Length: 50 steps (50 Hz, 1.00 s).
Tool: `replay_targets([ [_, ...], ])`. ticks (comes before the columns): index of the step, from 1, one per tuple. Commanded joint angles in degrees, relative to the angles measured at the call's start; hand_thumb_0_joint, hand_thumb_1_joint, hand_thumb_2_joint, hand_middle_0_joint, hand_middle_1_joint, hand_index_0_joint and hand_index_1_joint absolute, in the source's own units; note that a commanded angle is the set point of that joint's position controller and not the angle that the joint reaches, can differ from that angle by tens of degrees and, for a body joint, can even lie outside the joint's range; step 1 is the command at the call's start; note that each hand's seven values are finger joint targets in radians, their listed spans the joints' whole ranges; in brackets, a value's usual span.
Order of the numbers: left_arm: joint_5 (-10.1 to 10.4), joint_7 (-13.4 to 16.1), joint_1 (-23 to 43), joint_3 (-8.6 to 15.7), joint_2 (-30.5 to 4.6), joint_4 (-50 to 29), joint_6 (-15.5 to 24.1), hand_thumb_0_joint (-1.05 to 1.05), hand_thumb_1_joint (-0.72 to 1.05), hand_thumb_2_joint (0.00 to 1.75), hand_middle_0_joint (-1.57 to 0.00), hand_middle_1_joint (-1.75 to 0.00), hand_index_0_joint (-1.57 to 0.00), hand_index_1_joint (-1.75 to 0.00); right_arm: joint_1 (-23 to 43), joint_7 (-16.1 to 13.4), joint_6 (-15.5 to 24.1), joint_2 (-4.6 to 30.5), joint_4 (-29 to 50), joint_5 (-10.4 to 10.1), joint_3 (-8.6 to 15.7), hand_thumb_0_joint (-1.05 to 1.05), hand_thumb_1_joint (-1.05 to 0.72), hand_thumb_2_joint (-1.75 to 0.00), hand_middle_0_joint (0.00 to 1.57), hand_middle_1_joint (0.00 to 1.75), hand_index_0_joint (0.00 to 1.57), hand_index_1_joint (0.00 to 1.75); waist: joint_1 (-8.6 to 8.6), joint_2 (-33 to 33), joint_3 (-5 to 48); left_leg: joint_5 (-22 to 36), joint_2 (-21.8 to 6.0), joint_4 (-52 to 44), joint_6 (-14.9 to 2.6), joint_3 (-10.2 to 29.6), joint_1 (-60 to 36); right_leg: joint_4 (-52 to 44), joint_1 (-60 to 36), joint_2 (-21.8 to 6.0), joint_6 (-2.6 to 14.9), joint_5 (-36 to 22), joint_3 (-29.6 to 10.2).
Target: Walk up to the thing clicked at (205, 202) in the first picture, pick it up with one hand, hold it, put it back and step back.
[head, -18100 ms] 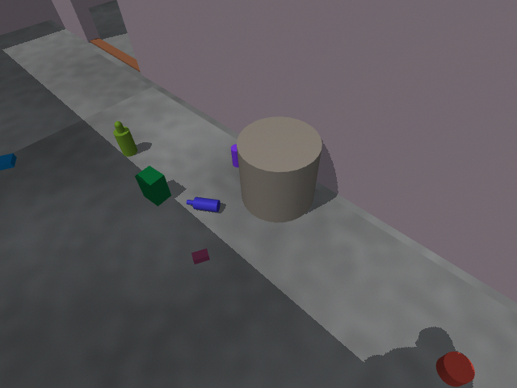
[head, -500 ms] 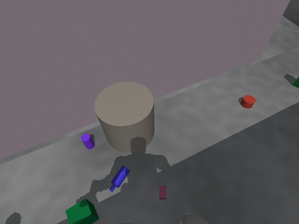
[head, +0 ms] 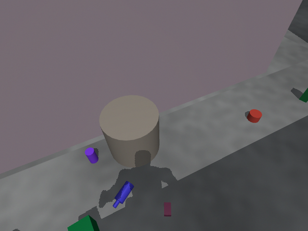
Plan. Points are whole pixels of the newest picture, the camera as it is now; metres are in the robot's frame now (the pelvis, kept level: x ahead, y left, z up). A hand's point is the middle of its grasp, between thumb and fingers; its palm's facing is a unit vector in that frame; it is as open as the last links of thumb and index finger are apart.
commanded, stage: walk up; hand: left
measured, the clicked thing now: (122, 195) +0.45 +0.24 -0.74
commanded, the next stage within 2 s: stand in 0.80 s
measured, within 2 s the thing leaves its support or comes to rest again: neither
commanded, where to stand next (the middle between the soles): +0.08 +0.00 m, yaw -1 degrees
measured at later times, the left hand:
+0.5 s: hand out of the picture +0.10 +0.25 -0.14, palm faces +0.01 -0.94 -0.34, open 7.4 cm
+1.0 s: hand out of the picture +0.09 +0.25 -0.14, palm faces -0.01 -0.94 -0.34, open 7.3 cm
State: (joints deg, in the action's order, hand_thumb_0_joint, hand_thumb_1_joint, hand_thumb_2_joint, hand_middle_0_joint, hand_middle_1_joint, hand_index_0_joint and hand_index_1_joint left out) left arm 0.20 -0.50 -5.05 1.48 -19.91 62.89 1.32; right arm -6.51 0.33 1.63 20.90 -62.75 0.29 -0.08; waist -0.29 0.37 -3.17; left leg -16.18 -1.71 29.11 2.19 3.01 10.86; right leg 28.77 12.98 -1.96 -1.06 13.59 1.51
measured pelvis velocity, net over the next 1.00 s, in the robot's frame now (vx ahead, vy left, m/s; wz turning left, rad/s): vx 0.00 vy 0.00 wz -0.01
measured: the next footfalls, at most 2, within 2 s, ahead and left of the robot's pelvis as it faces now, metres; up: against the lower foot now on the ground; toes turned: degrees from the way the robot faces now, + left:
none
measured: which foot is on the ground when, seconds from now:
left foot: down 0.00-1.00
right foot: down 0.00-1.00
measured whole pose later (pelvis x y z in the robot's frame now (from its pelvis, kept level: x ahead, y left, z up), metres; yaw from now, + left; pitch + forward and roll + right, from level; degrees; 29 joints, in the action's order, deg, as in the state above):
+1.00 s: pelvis +0.00 +0.00 +0.01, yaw -1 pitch -2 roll +0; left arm -0.2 -0.5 -4.1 1.0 -19.7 65.5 0.4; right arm -4.4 0.2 0.9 19.8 -64.9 0.7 0.1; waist 0.0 0.2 -3.9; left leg -11.2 -1.5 19.0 2.2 2.1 5.5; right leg 20.5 8.7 -2.3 -1.4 9.4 0.9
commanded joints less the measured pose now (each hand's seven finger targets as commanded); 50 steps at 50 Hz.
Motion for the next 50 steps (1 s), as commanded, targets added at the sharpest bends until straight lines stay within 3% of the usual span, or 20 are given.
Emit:
replay_targets([
  [1, -0.1, 0.8, 3.6, 2.3, -12.8, -2.8, 1.1, 0.00, 0.90, 0.90, -0.20, -0.30, -0.20, -0.30, 2.6, -0.8, 0.9, 12.0, 3.0, -0.2, 2.6, 0.00, -0.90, -0.90, 0.20, 0.30, 0.20, 0.30, 0.06, 0.2, 6.4, 14.1, -4.5, -6.3, -4.13, 3.2, 0.7, -5.2, -6.2, -5.0, 3.14, -11.3, -4.9],
  [5, -0.2, 0.6, 4.6, 2.1, -12.5, -2.2, 0.8, 0.00, 0.90, 0.90, -0.20, -0.30, -0.20, -0.30, 3.5, -0.7, 0.6, 11.8, 2.6, -0.1, 2.5, 0.00, -0.90, -0.90, 0.20, 0.30, 0.20, 0.30, -0.01, 0.2, 5.3, 12.3, -4.6, -8.1, -3.82, 3.1, 0.3, -7.0, -6.0, -4.8, 2.87, -8.5, -4.9],
  [12, -0.3, 0.5, 5.3, 2.1, -12.3, -1.4, 0.8, 0.00, 0.90, 0.90, -0.20, -0.30, -0.20, -0.30, 4.0, -0.7, 0.6, 11.8, 2.2, 0.0, 2.5, 0.00, -0.90, -0.90, 0.20, 0.30, 0.20, 0.30, 0.13, 0.0, 6.3, 13.9, -4.5, -9.3, -3.36, 2.4, -1.5, -8.2, -7.6, -5.1, 2.46, -10.5, -4.6],
  [27, -0.7, 0.5, 4.7, 2.3, -12.0, -0.8, 0.6, 0.00, 0.90, 0.90, -0.20, -0.30, -0.20, -0.30, 4.0, -0.6, 0.3, 11.4, 1.8, 0.2, 2.7, 0.00, -0.90, -0.90, 0.20, 0.30, 0.20, 0.30, 0.14, -0.1, 4.6, 10.2, -4.2, -11.0, -3.44, 2.4, -1.7, -10.6, -7.0, -4.6, 2.06, -5.7, -4.7],
  [37, -0.7, 0.5, 4.2, 2.4, -11.8, -0.9, 0.4, 0.00, 0.90, 0.90, -0.20, -0.30, -0.20, -0.30, 3.3, -0.7, 0.4, 11.3, 1.5, 0.3, 2.5, 0.00, -0.90, -0.90, 0.20, 0.30, 0.20, 0.30, 0.06, 0.4, 4.5, 10.8, -4.1, -11.7, -3.25, 2.7, -1.0, -10.1, -7.8, -4.5, 1.80, -8.1, -4.5],
  [39, -0.7, 0.5, 4.0, 2.5, -11.6, -0.8, 0.4, 0.00, 0.90, 0.90, -0.20, -0.30, -0.20, -0.30, 2.9, -0.7, 0.4, 11.3, 1.6, 0.2, 2.5, 0.00, -0.90, -0.90, 0.20, 0.30, 0.20, 0.30, 0.09, 0.2, 5.0, 12.0, -4.4, -11.6, -3.22, 2.8, -1.3, -10.1, -8.4, -4.4, 1.81, -8.2, -4.2],
  [40, -0.5, 0.6, 4.0, 1.9, -12.1, -1.1, 0.4, 0.00, 0.90, 0.90, -0.20, -0.30, -0.20, -0.30, 3.8, -0.9, 0.4, 11.5, 1.8, 0.6, 2.6, 0.00, -0.90, -0.90, 0.20, 0.30, 0.20, 0.30, 0.23, -0.2, 4.5, 16.8, -5.5, -12.5, -2.71, 3.1, -2.7, -9.5, -7.3, -5.3, 2.12, -13.1, -4.8],
  [42, -0.4, 0.6, 3.4, 1.8, -11.5, -0.9, 0.4, 0.00, 0.90, 0.90, -0.20, -0.30, -0.20, -0.30, 3.7, -1.0, 0.6, 11.8, 1.5, 0.4, 2.5, 0.00, -0.90, -0.90, 0.20, 0.30, 0.20, 0.30, 0.09, 0.5, 5.3, 19.2, -5.7, -12.2, -2.59, 3.0, -4.1, -9.4, -8.0, -5.3, 2.00, -15.1, -4.6],
  [46, -0.4, 0.6, 3.0, 1.5, -11.7, -0.6, 0.3, 0.00, 0.90, 0.90, -0.20, -0.30, -0.20, -0.30, 4.2, -0.9, 0.2, 11.6, 1.2, 0.2, 2.6, 0.00, -0.90, -0.90, 0.20, 0.30, 0.20, 0.30, -0.05, 0.4, 4.9, 15.7, -5.3, -13.4, -2.28, 2.7, -3.9, -10.4, -7.8, -5.1, 1.80, -11.8, -4.6],
  [50, -0.6, 0.7, 3.1, 1.2, -12.0, -0.8, 0.5, 0.00, 0.90, 0.90, -0.20, -0.30, -0.20, -0.30, 4.4, -0.7, 0.0, 11.3, 1.3, 0.2, 2.6, 0.00, -0.90, -0.90, 0.20, 0.30, 0.20, 0.30, 0.18, -0.5, 6.1, 16.1, -5.4, -13.2, -2.33, 2.5, -4.7, -10.6, -8.3, -5.3, 2.04, -12.7, -4.4],
])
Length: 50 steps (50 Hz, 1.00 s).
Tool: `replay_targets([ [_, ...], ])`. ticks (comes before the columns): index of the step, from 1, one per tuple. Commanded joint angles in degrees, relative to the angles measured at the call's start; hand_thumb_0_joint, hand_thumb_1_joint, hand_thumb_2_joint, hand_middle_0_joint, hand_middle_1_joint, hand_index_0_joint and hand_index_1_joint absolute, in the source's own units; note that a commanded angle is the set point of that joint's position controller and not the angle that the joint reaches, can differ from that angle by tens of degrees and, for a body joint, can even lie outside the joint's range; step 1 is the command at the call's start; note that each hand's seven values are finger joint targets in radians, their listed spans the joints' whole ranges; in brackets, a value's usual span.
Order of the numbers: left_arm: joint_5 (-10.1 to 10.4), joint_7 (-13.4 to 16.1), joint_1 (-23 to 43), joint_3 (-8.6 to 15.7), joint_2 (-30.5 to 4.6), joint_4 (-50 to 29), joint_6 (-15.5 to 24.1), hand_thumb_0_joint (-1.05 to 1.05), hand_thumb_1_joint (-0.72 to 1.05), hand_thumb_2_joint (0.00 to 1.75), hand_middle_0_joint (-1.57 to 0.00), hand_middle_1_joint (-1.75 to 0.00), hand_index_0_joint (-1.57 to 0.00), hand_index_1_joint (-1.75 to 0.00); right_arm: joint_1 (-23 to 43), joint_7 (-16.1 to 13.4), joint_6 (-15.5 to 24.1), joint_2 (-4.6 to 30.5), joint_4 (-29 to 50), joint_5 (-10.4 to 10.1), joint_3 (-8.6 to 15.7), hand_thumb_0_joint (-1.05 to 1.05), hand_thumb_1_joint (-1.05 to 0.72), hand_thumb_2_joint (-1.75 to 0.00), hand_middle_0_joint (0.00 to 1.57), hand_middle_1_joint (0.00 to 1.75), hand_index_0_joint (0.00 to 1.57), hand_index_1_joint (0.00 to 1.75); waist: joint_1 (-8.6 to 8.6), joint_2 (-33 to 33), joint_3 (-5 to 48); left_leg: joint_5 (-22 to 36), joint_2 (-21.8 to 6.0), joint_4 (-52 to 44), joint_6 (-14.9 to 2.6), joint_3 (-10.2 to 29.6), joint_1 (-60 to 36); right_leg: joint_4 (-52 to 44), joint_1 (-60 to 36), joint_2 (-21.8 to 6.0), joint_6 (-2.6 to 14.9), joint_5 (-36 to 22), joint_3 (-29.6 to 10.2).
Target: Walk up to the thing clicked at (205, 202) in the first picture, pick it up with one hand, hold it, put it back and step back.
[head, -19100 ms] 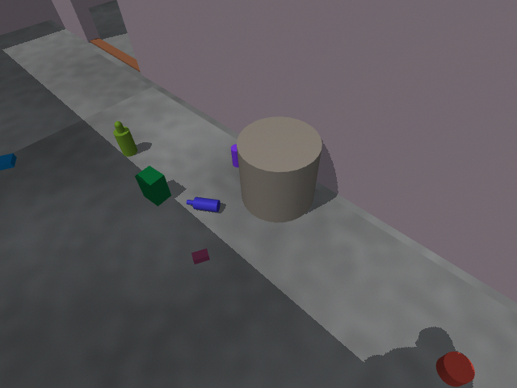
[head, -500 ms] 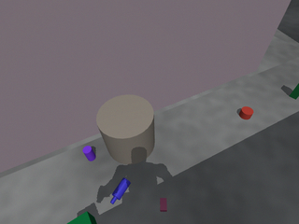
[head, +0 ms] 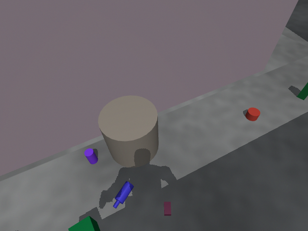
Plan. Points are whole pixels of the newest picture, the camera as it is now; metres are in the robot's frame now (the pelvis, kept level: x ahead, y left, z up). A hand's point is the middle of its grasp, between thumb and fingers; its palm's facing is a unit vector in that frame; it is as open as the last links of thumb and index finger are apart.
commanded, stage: stand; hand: left
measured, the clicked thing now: (122, 195) +0.45 +0.25 -0.75
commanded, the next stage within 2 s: none
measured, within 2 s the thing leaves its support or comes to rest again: neither
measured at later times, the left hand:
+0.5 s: hand out of the picture +0.06 +0.24 -0.15, palm faces -0.02 -0.94 -0.35, open 7.3 cm
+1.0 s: hand out of the picture +0.09 +0.25 -0.15, palm faces -0.03 -0.94 -0.34, open 7.3 cm
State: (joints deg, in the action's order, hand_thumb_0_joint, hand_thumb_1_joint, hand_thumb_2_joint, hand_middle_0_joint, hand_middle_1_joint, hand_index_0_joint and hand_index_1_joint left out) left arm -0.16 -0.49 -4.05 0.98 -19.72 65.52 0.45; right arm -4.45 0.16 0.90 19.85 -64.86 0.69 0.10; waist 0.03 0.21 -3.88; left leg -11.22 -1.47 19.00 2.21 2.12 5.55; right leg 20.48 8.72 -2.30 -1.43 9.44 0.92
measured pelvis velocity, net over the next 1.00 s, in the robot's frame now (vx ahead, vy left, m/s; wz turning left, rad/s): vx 0.00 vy -0.01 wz -0.01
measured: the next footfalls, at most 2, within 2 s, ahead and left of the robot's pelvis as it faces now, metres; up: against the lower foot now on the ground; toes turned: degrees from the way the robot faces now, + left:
none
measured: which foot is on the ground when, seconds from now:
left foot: down 0.00-1.00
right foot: down 0.00-1.00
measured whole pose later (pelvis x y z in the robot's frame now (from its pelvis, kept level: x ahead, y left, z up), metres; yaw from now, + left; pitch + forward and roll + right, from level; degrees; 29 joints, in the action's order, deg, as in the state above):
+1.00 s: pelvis +0.00 -0.01 +0.00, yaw +0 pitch -2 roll +0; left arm -0.2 -0.6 -5.2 -0.1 -20.2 64.6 0.6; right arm -6.2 0.4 0.6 20.1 -64.9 0.7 -0.2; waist 0.2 0.2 -3.0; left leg -11.5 -2.4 18.9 2.8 1.9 5.5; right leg 20.4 8.8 -1.4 -0.9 9.6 0.8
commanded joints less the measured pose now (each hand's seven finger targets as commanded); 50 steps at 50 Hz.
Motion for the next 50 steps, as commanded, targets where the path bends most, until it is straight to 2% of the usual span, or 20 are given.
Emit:
replay_targets([
  [1, -0.2, 0.7, 1.9, 1.6, -12.2, -3.3, 1.4, 0.00, 0.90, 0.90, -0.20, -0.30, -0.20, -0.30, 2.1, -0.5, 0.8, 12.3, 3.2, -0.2, 2.4, 0.00, -0.90, -0.90, 0.20, 0.30, 0.20, 0.30, 0.05, -0.2, 6.8, 10.4, -5.5, -3.2, -2.25, 3.1, 0.3, -2.8, -3.6, -5.1, 2.30, -8.1, -4.3],
  [2, -0.2, 0.7, 2.0, 1.4, -12.1, -3.3, 1.4, 0.00, 0.90, 0.90, -0.20, -0.30, -0.20, -0.30, 2.0, -0.4, 0.6, 12.2, 3.1, -0.2, 2.3, 0.00, -0.90, -0.90, 0.20, 0.30, 0.20, 0.30, 0.14, -0.4, 5.5, 8.1, -5.2, -3.4, -2.20, 3.1, 1.3, -3.4, -3.0, -5.0, 2.23, -6.0, -4.4],
  [3, -0.2, 0.7, 2.4, 1.5, -12.4, -3.5, 1.4, 0.00, 0.90, 0.90, -0.20, -0.30, -0.20, -0.30, 1.9, -0.4, 0.7, 12.6, 3.0, -0.1, 2.4, 0.00, -0.90, -0.90, 0.20, 0.30, 0.20, 0.30, 0.33, 0.1, 6.4, 7.6, -5.5, -3.4, -2.40, 3.0, 0.7, -3.2, -3.3, -5.2, 2.31, -6.4, -4.7],
  [5, -0.2, 0.7, 2.0, 1.5, -12.6, -3.5, 1.4, 0.00, 0.90, 0.90, -0.20, -0.30, -0.20, -0.30, 2.1, -0.4, 0.7, 12.2, 2.9, -0.2, 2.3, 0.00, -0.90, -0.90, 0.20, 0.30, 0.20, 0.30, 0.10, 0.0, 6.4, 8.5, -5.6, -3.5, -2.26, 3.1, 0.3, -3.1, -3.1, -5.3, 2.45, -6.9, -4.6],
  [7, -0.2, 0.7, 2.0, 1.4, -12.7, -3.4, 1.4, 0.00, 0.90, 0.90, -0.20, -0.30, -0.20, -0.30, 1.9, -0.3, 0.6, 12.4, 2.9, -0.1, 2.3, 0.00, -0.90, -0.90, 0.20, 0.30, 0.20, 0.30, 0.12, -0.2, 5.4, 6.7, -5.3, -4.0, -2.16, 3.1, 1.7, -3.6, -2.8, -5.0, 2.41, -5.1, -4.5],
  [14, -0.1, 0.6, 1.8, 1.4, -12.9, -3.5, 1.5, 0.00, 0.90, 0.90, -0.20, -0.30, -0.20, -0.30, 1.7, -0.1, 0.6, 12.3, 2.8, -0.1, 2.2, 0.00, -0.90, -0.90, 0.20, 0.30, 0.20, 0.30, 0.07, -0.1, 4.9, 5.4, -5.3, -3.7, -2.46, 2.9, 1.6, -4.1, -2.2, -5.3, 2.50, -4.3, -5.2],
  [17, -0.2, 0.6, 1.2, 1.5, -13.0, -3.4, 1.2, 0.00, 0.90, 0.90, -0.20, -0.30, -0.20, -0.30, 1.8, -0.1, 0.5, 12.6, 2.7, -0.1, 2.3, 0.00, -0.90, -0.90, 0.20, 0.30, 0.20, 0.30, -0.26, 0.0, 3.8, 1.8, -5.1, -4.2, -2.42, 3.1, 2.3, -5.0, -0.5, -4.9, 2.41, 1.6, -5.4],
  [26, -0.4, 0.5, 1.2, 1.6, -13.7, -4.1, 1.2, 0.00, 0.90, 0.90, -0.20, -0.30, -0.20, -0.30, -0.7, 0.1, 0.3, 11.9, 3.0, 0.1, 2.3, 0.00, -0.90, -0.90, 0.20, 0.30, 0.20, 0.30, 0.14, -1.6, 2.6, -0.1, -4.6, -3.5, -2.45, 2.9, 3.2, -6.8, 1.3, -5.1, 2.59, 8.1, -6.5],
  [27, -0.4, 0.5, 1.1, 1.6, -13.5, -4.2, 1.2, 0.00, 0.90, 0.90, -0.20, -0.30, -0.20, -0.30, -0.7, 0.1, 0.3, 12.1, 3.0, 0.1, 2.4, 0.00, -0.90, -0.90, 0.20, 0.30, 0.20, 0.30, 0.12, -1.1, 2.8, 0.4, -4.7, -3.3, -2.57, 3.0, 3.1, -6.6, 1.0, -5.0, 2.53, 7.6, -6.5],
  [30, -0.3, 0.6, 0.6, 1.5, -13.2, -4.4, 1.5, 0.00, 0.90, 0.90, -0.20, -0.30, -0.20, -0.30, -0.6, 0.0, 0.6, 12.7, 3.2, 0.1, 2.5, 0.00, -0.90, -0.90, 0.20, 0.30, 0.20, 0.30, -0.14, 0.4, 5.6, 4.9, -5.6, -3.3, -2.55, 3.4, 2.3, -4.3, -2.0, -5.0, 2.74, -0.8, -5.7],
  [34, -0.2, 0.4, 0.5, 1.4, -13.1, -4.2, 1.2, 0.00, 0.90, 0.90, -0.20, -0.30, -0.20, -0.30, -0.7, -0.3, 0.6, 12.5, 3.0, 0.0, 2.2, 0.00, -0.90, -0.90, 0.20, 0.30, 0.20, 0.30, -0.30, 0.4, 4.9, 4.1, -5.5, -3.6, -2.35, 3.4, 3.1, -3.6, -1.9, -4.6, 2.70, -0.5, -5.4],
  [38, -0.1, 0.5, 0.5, 1.1, -12.7, -4.2, 1.2, 0.00, 0.90, 0.90, -0.20, -0.30, -0.20, -0.30, -0.7, -0.4, 0.7, 12.8, 2.8, -0.1, 2.1, 0.00, -0.90, -0.90, 0.20, 0.30, 0.20, 0.30, -0.22, 0.8, 6.7, 9.0, -6.0, -3.0, -2.46, 3.3, 1.7, -2.2, -3.9, -5.0, 2.88, -7.8, -4.9],
  [41, -0.2, 0.5, 0.1, 1.1, -12.9, -3.9, 1.2, 0.00, 0.90, 0.90, -0.20, -0.30, -0.20, -0.30, -0.6, -0.4, 0.7, 12.8, 2.8, -0.2, 2.1, 0.00, -0.90, -0.90, 0.20, 0.30, 0.20, 0.30, -0.31, 0.0, 5.5, 8.0, -5.8, -3.2, -2.28, 3.2, 1.8, -2.8, -2.8, -4.7, 2.67, -6.1, -4.7],
  [43, -0.1, 0.6, 0.6, 1.1, -12.9, -3.8, 1.1, 0.00, 0.90, 0.90, -0.20, -0.30, -0.20, -0.30, -1.0, -0.4, 0.5, 12.7, 2.6, -0.2, 1.9, 0.00, -0.90, -0.90, 0.20, 0.30, 0.20, 0.30, -0.14, 0.2, 4.1, 4.7, -5.5, -3.6, -2.36, 2.9, 2.9, -3.5, -2.1, -4.8, 2.49, -2.9, -5.2],
  [50, -0.2, 0.7, 0.4, 1.0, -12.9, -4.1, 1.3, 0.00, 0.90, 0.90, -0.20, -0.30, -0.20, -0.30, -0.4, -0.4, 0.5, 12.8, 3.1, -0.2, 2.2, 0.00, -0.90, -0.90, 0.20, 0.30, 0.20, 0.30, 0.02, -0.3, 6.1, 9.6, -5.9, -2.8, -2.35, 2.8, 0.7, -2.6, -3.6, -5.0, 2.63, -9.2, -4.7],
])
